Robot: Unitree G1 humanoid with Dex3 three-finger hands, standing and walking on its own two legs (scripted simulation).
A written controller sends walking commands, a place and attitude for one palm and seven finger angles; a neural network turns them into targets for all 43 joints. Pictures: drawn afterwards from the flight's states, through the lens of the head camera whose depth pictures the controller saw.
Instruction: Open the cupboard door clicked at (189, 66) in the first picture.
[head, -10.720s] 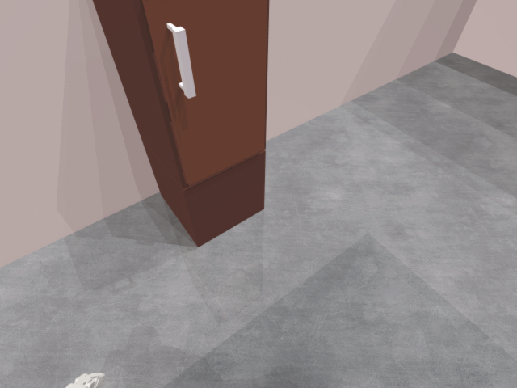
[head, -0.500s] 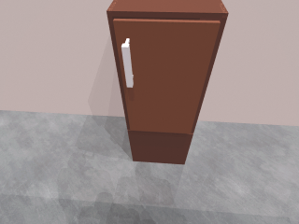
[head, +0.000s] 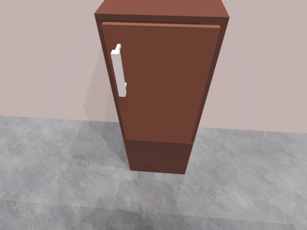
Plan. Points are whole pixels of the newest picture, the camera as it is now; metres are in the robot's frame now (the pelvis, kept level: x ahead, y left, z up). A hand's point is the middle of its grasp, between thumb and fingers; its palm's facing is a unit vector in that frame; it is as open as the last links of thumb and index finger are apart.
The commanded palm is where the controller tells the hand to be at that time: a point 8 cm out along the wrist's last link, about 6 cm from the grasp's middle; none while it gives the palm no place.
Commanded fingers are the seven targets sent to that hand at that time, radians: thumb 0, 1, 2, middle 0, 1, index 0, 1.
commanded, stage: come to a stop and stand still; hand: left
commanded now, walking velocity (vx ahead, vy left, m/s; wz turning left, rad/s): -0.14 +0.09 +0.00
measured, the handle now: (120, 71) +0.57 +0.14 +0.11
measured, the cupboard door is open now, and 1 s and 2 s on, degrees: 0 0 0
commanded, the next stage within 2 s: look again from close up in 1.04 s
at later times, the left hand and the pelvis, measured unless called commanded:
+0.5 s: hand out of the picture +0.04 +0.19 -0.16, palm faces +0.03 -0.97 -0.24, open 7.3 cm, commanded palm none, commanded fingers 0.00 0.90 0.90 -0.20 -0.30 -0.20 -0.30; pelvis +0.01 +0.00 +0.01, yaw +0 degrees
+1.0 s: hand out of the picture +0.04 +0.26 -0.16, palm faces -0.04 -0.96 -0.28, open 7.4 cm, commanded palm none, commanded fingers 0.00 0.90 0.90 -0.20 -0.30 -0.20 -0.30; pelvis +0.00 +0.05 +0.00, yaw +0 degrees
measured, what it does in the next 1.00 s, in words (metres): stands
